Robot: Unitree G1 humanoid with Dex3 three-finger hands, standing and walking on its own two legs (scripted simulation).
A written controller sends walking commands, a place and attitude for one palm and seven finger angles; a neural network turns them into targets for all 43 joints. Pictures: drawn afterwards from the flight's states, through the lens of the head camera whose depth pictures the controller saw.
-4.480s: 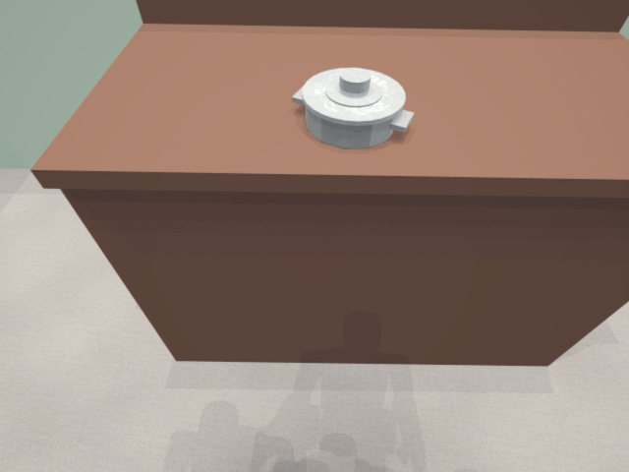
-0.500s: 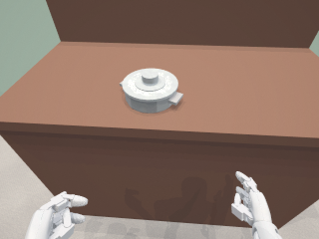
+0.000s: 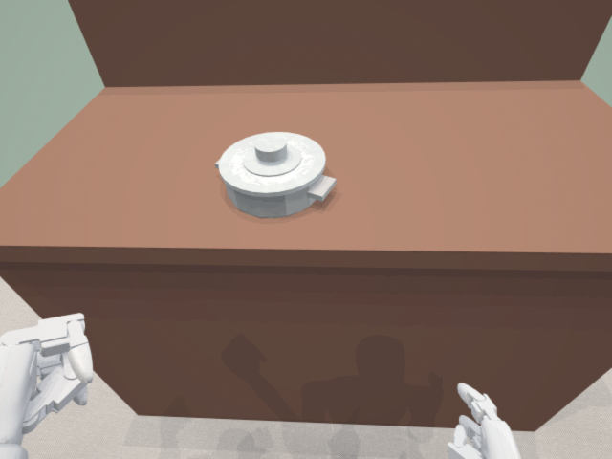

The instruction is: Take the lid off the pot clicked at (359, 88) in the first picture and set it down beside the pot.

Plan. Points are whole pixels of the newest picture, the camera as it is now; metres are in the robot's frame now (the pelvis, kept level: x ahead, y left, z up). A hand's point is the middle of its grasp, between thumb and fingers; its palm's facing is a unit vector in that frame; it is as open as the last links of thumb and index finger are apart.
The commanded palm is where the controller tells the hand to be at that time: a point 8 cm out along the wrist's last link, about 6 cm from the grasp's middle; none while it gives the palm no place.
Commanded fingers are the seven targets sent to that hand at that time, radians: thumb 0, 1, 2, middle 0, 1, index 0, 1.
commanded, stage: raise the hand higher, near the body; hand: left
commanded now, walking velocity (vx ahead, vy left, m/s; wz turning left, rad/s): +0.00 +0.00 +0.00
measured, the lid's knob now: (270, 148) +0.54 +0.13 +0.15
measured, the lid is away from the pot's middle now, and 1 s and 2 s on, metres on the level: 0.00 0.00 0.00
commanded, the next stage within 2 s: reach forward and open the fingers in 0.56 s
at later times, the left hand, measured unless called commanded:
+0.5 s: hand (49, 320) +0.17 +0.25 +0.20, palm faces +0.41 -0.82 -0.40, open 3.1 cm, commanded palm +0.11 +0.28 +0.22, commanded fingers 0.00 0.90 0.90 -1.30 -1.50 -1.30 -1.50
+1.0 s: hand (24, 292) +0.19 +0.29 +0.21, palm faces +0.34 -0.10 -0.93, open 2.9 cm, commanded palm +0.15 +0.28 +0.25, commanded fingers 0.00 0.39 1.28 -1.19 -0.86 -1.19 -0.86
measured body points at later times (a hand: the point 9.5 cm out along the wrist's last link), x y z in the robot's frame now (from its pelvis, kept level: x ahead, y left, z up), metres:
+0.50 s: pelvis +0.00 +0.02 +0.00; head -0.03 +0.00 +0.45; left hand +0.14 +0.29 +0.22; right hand +0.21 -0.18 -0.06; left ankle +0.00 +0.13 -0.74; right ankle -0.02 -0.09 -0.74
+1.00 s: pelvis -0.03 +0.02 -0.01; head -0.04 -0.03 +0.44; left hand +0.17 +0.29 +0.26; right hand +0.22 -0.17 -0.08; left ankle +0.00 +0.13 -0.74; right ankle -0.02 -0.09 -0.74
